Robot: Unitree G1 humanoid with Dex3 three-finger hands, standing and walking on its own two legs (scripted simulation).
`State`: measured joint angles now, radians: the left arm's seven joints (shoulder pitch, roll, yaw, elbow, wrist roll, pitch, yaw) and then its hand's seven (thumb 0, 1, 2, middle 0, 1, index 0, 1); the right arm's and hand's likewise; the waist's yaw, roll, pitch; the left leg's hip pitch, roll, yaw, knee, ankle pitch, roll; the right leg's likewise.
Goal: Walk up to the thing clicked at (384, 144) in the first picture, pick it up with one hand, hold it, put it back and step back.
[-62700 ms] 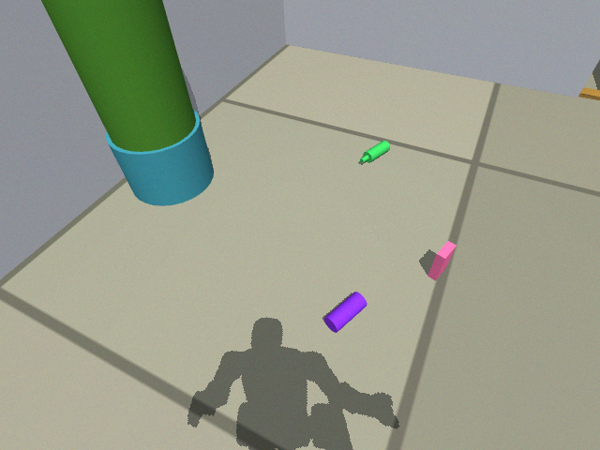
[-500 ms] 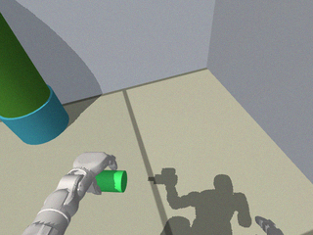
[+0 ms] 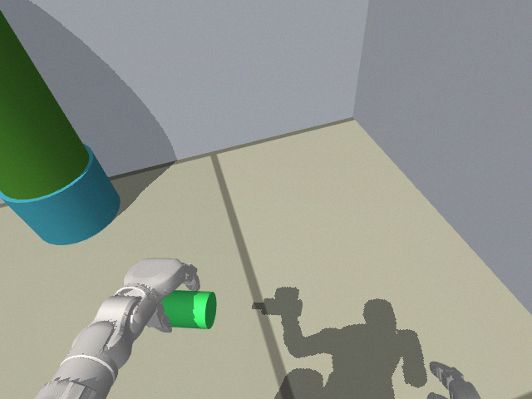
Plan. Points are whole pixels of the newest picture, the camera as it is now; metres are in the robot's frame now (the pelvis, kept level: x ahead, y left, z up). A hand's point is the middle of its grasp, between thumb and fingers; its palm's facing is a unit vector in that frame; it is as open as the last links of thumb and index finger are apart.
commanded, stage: hold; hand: left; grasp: from above
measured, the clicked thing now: (159, 307) +0.30 +0.24 -0.07
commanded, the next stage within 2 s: crouch in 0.24 s
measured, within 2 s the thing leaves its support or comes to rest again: neither
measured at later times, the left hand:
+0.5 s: hand (163, 300) +0.30 +0.22 -0.03, palm faces -0.47 -0.02 -0.88, open 8.9 cm
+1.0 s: hand (186, 319) +0.34 +0.25 -0.23, palm faces -0.42 +0.08 -0.90, open 9.0 cm
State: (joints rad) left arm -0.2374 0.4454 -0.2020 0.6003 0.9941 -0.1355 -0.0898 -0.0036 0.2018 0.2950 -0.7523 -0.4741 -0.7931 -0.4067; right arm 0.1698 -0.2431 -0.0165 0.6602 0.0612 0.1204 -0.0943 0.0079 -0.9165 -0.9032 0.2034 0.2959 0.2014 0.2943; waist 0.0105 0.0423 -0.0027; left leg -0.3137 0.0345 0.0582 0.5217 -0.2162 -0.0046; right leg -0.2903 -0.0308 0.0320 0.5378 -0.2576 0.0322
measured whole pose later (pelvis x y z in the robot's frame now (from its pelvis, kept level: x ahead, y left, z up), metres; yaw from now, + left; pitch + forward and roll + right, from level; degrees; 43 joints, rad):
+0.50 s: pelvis +0.00 +0.00 +0.00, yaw +0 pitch +1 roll +0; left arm -0.26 0.44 -0.19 0.66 1.01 -0.15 -0.06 0.00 0.20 0.29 -0.76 -0.48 -0.80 -0.42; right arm 0.18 -0.24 -0.02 0.67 0.06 0.14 -0.09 0.01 -0.92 -0.90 0.20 0.30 0.20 0.29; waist 0.00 0.04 -0.01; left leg -0.32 0.03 0.06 0.51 -0.22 0.00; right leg -0.29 -0.03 0.03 0.53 -0.26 0.03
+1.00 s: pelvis -0.03 +0.01 -0.13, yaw +1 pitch +24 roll -3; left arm -0.61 0.46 -0.12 1.15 1.23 -0.19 0.33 -0.01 0.14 0.37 -0.77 -0.51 -0.80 -0.45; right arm 0.23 -0.27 -0.08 0.71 -0.03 0.09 -0.03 0.00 -0.92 -0.90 0.20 0.30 0.20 0.29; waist -0.09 0.02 -0.16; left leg -1.25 0.05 -0.02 1.32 -0.48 0.00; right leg -1.18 -0.01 0.00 1.30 -0.53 0.04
